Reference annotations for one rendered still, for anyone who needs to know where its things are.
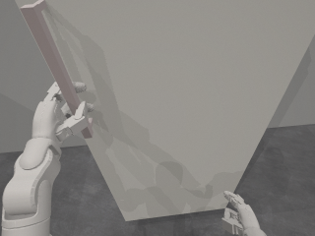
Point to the handle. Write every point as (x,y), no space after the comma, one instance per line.
(41,33)

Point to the left robot forearm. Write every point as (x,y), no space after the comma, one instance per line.
(27,197)

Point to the robot right hand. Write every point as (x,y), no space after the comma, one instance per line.
(236,222)

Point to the fridge door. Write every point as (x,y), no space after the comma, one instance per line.
(183,90)

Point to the robot left hand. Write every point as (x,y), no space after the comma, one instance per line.
(55,123)

